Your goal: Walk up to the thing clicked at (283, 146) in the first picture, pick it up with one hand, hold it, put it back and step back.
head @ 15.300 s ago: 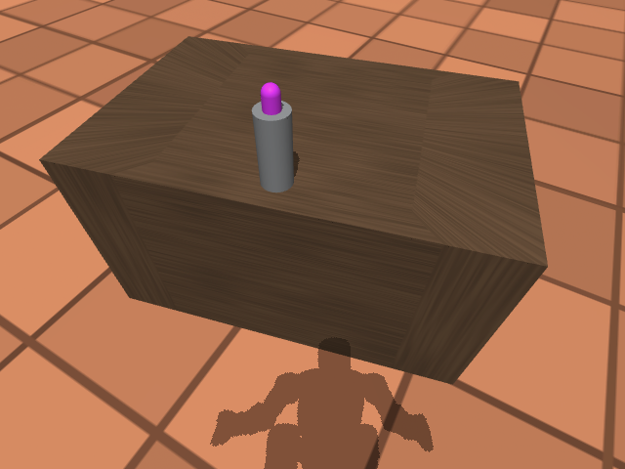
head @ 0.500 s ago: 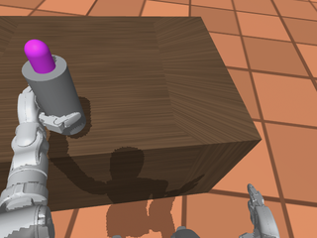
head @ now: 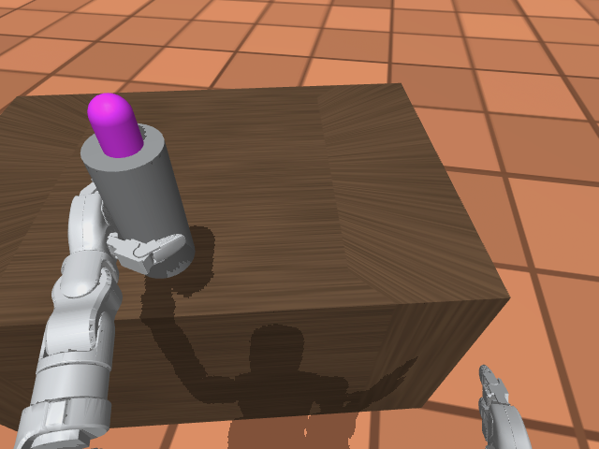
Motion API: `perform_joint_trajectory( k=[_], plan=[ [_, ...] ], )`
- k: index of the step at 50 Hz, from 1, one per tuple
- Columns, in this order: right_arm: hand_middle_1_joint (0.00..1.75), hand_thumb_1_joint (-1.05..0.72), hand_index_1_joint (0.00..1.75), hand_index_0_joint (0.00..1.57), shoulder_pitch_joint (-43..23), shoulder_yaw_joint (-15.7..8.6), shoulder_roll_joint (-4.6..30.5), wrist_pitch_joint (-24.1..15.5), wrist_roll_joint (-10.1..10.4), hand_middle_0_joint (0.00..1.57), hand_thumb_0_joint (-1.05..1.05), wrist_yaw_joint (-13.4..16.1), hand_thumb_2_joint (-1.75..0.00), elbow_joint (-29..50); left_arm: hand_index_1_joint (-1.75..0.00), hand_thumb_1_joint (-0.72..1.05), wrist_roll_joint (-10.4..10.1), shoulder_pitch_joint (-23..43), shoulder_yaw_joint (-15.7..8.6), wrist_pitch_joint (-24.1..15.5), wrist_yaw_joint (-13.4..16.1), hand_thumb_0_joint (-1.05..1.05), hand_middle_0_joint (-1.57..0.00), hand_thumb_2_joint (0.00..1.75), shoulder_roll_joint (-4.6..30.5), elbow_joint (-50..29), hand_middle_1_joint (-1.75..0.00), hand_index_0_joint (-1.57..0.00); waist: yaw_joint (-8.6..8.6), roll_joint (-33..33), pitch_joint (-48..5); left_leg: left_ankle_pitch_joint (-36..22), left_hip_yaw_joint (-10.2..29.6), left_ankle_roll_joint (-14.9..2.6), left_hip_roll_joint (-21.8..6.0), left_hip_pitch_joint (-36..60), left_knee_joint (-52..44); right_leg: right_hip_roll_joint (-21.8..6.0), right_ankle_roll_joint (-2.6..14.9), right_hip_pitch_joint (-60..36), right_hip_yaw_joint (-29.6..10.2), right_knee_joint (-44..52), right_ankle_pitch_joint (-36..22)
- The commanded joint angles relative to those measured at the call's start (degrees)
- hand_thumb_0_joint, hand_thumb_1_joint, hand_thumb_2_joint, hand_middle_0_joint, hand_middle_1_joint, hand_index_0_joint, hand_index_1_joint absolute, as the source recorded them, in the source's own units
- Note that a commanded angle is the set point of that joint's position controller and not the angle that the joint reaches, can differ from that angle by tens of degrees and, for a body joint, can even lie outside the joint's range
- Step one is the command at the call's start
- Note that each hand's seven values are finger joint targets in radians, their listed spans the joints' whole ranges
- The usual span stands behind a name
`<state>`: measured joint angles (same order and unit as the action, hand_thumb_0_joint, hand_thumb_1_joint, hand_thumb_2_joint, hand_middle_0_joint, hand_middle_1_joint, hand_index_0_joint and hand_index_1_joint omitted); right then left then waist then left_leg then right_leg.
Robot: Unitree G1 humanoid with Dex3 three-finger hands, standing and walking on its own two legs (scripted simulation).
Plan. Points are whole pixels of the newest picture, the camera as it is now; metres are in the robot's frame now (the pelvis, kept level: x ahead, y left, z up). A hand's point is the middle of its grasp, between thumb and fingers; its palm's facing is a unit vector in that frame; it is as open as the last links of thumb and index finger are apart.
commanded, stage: lift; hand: left
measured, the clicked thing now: (141, 192) +0.38 +0.18 +0.19
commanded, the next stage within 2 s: hold in 0.54 s
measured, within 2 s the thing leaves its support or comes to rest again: neither
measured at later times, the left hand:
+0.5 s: hand (132, 225) +0.34 +0.18 +0.18, palm faces +0.19 -0.98 -0.02, open 11.3 cm
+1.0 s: hand (122, 214) +0.33 +0.18 +0.20, palm faces +0.18 -0.98 -0.02, open 11.3 cm
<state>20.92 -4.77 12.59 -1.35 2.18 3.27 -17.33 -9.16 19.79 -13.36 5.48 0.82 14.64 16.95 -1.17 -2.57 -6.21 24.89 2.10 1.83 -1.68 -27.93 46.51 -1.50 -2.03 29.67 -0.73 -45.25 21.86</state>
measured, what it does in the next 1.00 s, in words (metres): stands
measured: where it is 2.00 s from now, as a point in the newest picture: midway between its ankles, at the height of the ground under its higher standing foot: outside the picture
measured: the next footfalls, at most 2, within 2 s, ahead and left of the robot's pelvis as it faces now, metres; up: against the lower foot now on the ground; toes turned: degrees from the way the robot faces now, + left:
none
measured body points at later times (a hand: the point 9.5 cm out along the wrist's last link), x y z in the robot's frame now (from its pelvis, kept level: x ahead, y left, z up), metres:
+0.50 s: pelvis -0.01 +0.00 +0.01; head -0.02 -0.02 +0.46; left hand +0.32 +0.23 +0.18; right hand +0.15 -0.26 -0.06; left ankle -0.01 +0.14 -0.71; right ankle +0.01 -0.14 -0.71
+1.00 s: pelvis +0.00 +0.00 +0.02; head -0.02 -0.02 +0.47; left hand +0.32 +0.23 +0.20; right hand +0.17 -0.25 -0.06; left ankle -0.01 +0.14 -0.71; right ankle +0.01 -0.14 -0.71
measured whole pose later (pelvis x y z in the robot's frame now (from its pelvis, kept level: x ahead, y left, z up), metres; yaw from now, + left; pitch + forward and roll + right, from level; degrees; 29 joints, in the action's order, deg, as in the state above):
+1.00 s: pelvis +0.00 +0.00 +0.02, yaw +1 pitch +0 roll +0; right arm 15.4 -5.5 11.8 -14.0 1.3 4.7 -34.9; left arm -11.4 13.2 -13.8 24.9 0.6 12.3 -5.6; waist 0.5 -3.8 -4.0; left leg 21.1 2.3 1.6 -1.1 -17.5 38.1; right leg -2.3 -2.2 19.1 -0.2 -37.2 18.6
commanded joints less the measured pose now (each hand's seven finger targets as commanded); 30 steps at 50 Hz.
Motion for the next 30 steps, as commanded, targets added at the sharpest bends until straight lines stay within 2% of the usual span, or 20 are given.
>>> perform_joint_trajectory(
  k=[1,3,5,7,8,9,13,14,15,16,17,18,19,20,22,24,25,27,28,30],
  plan=[
    [0.05,0.57,0.05,0.05,-3.6,-1.9,5.3,-4.7,0.2,0.05,0.0,1.0,-0.04,8.7,-1.48,0.02,-2.0,26.2,-4.4,-3.4,0.5,0.0,-1.28,1.34,11.5,-22.4,-1.48,-1.31,0.29,1.1,-16.0,-19.7,-2.9,-1.6,1.5,8.2,-7.0,1.2,1.19,-10.2,3.1,5.9,-18.3],
    [0.05,0.56,0.05,0.05,-3.6,-4.0,7.5,-5.0,0.0,0.05,0.0,1.5,-0.04,8.6,-1.49,0.02,-2.4,25.8,-5.6,-2.6,0.7,0.0,-1.29,1.35,12.4,-24.4,-1.5,-1.32,-0.28,2.2,-17.7,-19.6,-3.1,-1.89,1.6,9.1,-7.0,1.1,0.82,-11.3,2.7,6.8,-19.1],
    [0.05,0.56,0.05,0.05,-3.3,-1.9,5.2,-5.7,-0.1,0.05,0.0,1.4,-0.05,6.7,-1.52,0.02,-2.3,25.1,-5.2,-1.4,1.0,0.0,-1.31,1.37,11.5,-26.1,-1.52,-1.34,0.23,1.5,-16.9,-20.2,-3.5,-1.99,2.0,9.5,-7.1,0.7,0.6,-12.1,2.5,7.3,-20.3],
    [0.05,0.56,0.05,0.05,-5.1,-1.7,4.7,-6.2,-0.1,0.05,0.0,1.4,-0.05,4.5,-1.51,0.0,-2.3,25.3,-5.3,-0.8,1.2,0.0,-1.3,1.36,11.7,-28.2,-1.51,-1.33,0.8,1.1,-14.7,-18.4,-3.7,-2.03,2.2,8.9,-7.7,0.5,0.58,-11.7,2.3,8.3,-18.5],
    [0.05,0.55,0.05,0.05,-6.4,-2.6,6.3,-6.7,-0.2,0.05,0.0,1.7,-0.05,5.0,-1.51,0.01,-2.2,24.8,-5.7,-0.3,1.5,0.0,-1.3,1.35,11.9,-28.7,-1.5,-1.33,0.62,2.1,-15.4,-17.5,-3.5,-2.07,2.1,9.8,-8.3,0.5,0.64,-11.8,2.4,8.6,-17.4],
    [0.05,0.55,0.05,0.05,-8.3,-1.5,5.1,-7.3,-0.1,0.05,0.0,1.7,-0.05,6.2,-1.52,0.03,-1.9,25.4,-4.4,0.2,1.5,0.0,-1.31,1.37,10.9,-30.2,-1.51,-1.34,0.56,1.4,-15.0,-16.0,-3.6,-2.1,2.3,10.1,-8.7,0.4,0.71,-11.7,2.2,9.3,-15.8],
    [0.05,0.55,0.05,0.05,-8.0,-2.1,5.5,-8.7,-0.3,0.05,0.0,2.1,-0.05,1.4,-1.51,0.04,-1.7,24.5,-4.6,1.5,1.5,0.0,-1.3,1.36,11.5,-32.1,-1.5,-1.33,0.49,0.6,-13.4,-12.8,-3.7,-2.19,2.5,10.1,-9.9,0.4,0.8,-11.9,2.1,10.7,-12.3],
    [0.05,0.55,0.05,0.05,-8.3,-3.3,6.8,-9.2,-0.3,0.05,0.0,2.3,-0.05,1.5,-1.52,0.04,-1.8,23.8,-5.2,2.3,1.5,0.0,-1.32,1.36,11.6,-32.0,-1.51,-1.34,0.18,0.9,-14.2,-13.0,-3.6,-2.21,2.4,10.8,-10.2,0.5,0.87,-12.2,2.2,10.7,-12.4],
    [0.05,0.55,0.05,0.05,-8.4,-1.7,4.9,-9.4,-0.3,0.05,0.0,2.2,-0.05,0.9,-1.51,0.04,-1.9,24.0,-4.5,2.7,1.5,0.0,-1.31,1.36,10.9,-33.3,-1.51,-1.34,0.89,0.4,-13.7,-12.9,-3.5,-2.15,2.4,10.5,-10.5,0.5,0.93,-12.6,2.4,10.8,-12.1],
    [0.05,0.55,0.05,0.05,-8.4,-3.4,6.7,-9.7,-0.2,0.05,0.0,2.4,-0.05,-0.5,-1.51,0.05,-2.2,23.1,-5.5,3.4,1.5,0.0,-1.32,1.36,11.4,-32.8,-1.5,-1.34,0.38,0.0,-12.4,-11.9,-3.4,-2.06,2.3,10.9,-11.0,0.6,1.06,-11.5,2.5,11.0,-11.1],
    [0.05,0.55,0.05,0.05,-8.6,-1.9,5.0,-10.0,-0.2,0.05,0.0,2.3,-0.05,-0.4,-1.51,0.04,-2.4,22.7,-4.7,3.8,1.2,0.0,-1.32,1.35,10.1,-33.5,-1.5,-1.34,0.78,0.3,-12.8,-12.3,-3.2,-2.02,2.3,11.3,-11.1,0.7,1.04,-12.1,2.7,11.2,-11.3],
    [0.05,0.54,0.05,0.05,-8.4,-3.4,6.6,-10.3,-0.3,0.05,0.0,2.4,-0.05,-0.5,-1.51,0.05,-2.8,22.8,-5.1,4.3,1.2,0.0,-1.33,1.35,10.1,-33.0,-1.51,-1.35,0.14,1.5,-13.4,-12.6,-3.2,-2.12,2.2,11.5,-11.1,0.7,0.92,-12.4,2.8,11.3,-11.5],
    [0.05,0.55,0.05,0.05,-7.9,-2.6,5.8,-10.5,-0.2,0.05,0.0,2.4,-0.05,-1.7,-1.51,0.07,-2.8,22.2,-5.2,4.9,1.1,0.0,-1.32,1.35,10.2,-33.0,-1.5,-1.35,0.6,1.5,-12.8,-12.3,-3.1,-2.15,2.3,11.3,-11.4,0.7,0.92,-12.2,2.8,11.5,-11.4],
    [0.05,0.55,0.05,0.05,-9.4,-1.8,4.9,-11.0,-0.1,0.05,0.0,2.2,-0.05,-1.2,-1.51,0.07,-2.9,22.4,-4.0,5.3,0.9,0.0,-1.33,1.36,9.0,-33.5,-1.51,-1.35,0.63,1.5,-11.1,-11.0,-3.3,-2.15,2.4,10.7,-11.8,0.6,0.91,-11.9,2.8,12.0,-10.1],
    [0.05,0.54,0.05,0.05,-8.6,-3.1,6.0,-11.3,-0.1,0.05,0.0,2.5,-0.05,-3.9,-1.53,0.04,-2.9,22.1,-5.1,6.0,0.8,0.0,-1.34,1.36,10.2,-33.3,-1.52,-1.37,0.65,0.7,-10.8,-11.3,-2.9,-1.98,2.2,11.5,-12.5,0.8,1.11,-11.3,3.0,11.9,-10.1],
    [0.05,0.55,0.05,0.05,-10.5,-2.3,5.4,-12.2,-0.2,0.05,0.0,2.3,-0.05,-3.3,-1.52,0.05,-3.1,23.3,-3.6,6.6,0.5,0.0,-1.34,1.36,8.5,-34.3,-1.52,-1.37,0.51,1.3,-9.5,-10.3,-2.8,-2.08,2.2,11.2,-12.8,0.8,1.04,-11.0,3.1,12.3,-9.2],
    [0.05,0.54,0.05,0.05,-10.1,-2.9,6.2,-12.6,-0.2,0.05,0.0,2.4,-0.05,-3.6,-1.53,0.06,-3.1,22.8,-4.6,6.9,0.6,0.0,-1.35,1.37,9.3,-34.1,-1.53,-1.38,0.66,1.1,-10.8,-12.0,-2.7,-2.06,2.1,11.9,-12.7,0.9,1.08,-11.9,3.2,12.0,-10.7],
    [0.05,0.54,0.05,0.05,-11.0,-2.5,5.7,-12.9,-0.1,0.05,0.0,2.3,-0.05,-4.0,-1.52,0.03,-2.9,22.6,-4.5,7.6,0.7,0.0,-1.34,1.35,9.6,-35.1,-1.51,-1.37,1.21,0.8,-10.6,-12.2,-3.0,-2.04,2.4,11.8,-12.8,0.7,1.11,-12.1,3.1,12.3,-10.8],
    [0.05,0.54,0.05,0.05,-10.4,-4.1,7.4,-13.1,-0.2,0.05,0.0,2.6,-0.05,-4.5,-1.52,0.03,-3.0,22.3,-4.9,7.8,0.8,0.0,-1.34,1.35,9.9,-35.6,-1.51,-1.36,0.8,0.5,-11.7,-13.8,-2.8,-1.97,2.2,12.6,-12.7,0.8,1.14,-12.6,3.1,12.0,-12.2],
    [0.05,0.53,0.05,0.05,-10.6,-3.9,7.1,-13.7,-0.3,0.05,0.0,2.6,-0.05,-4.9,-1.51,0.01,-3.0,21.8,-4.1,8.5,0.8,0.0,-1.34,1.34,8.4,-36.6,-1.51,-1.36,0.61,0.7,-13.0,-17.0,-2.8,-1.83,2.1,14.3,-12.2,0.9,1.15,-13.3,3.4,11.5,-15.1]
  ],
)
